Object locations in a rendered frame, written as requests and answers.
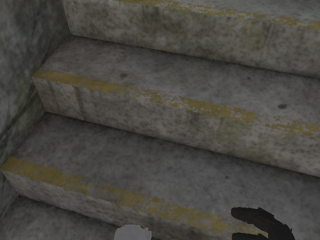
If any robot right hand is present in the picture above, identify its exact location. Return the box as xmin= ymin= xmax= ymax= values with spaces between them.
xmin=231 ymin=207 xmax=295 ymax=240

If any robot left thigh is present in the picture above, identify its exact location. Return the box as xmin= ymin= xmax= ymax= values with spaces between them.
xmin=114 ymin=224 xmax=152 ymax=240

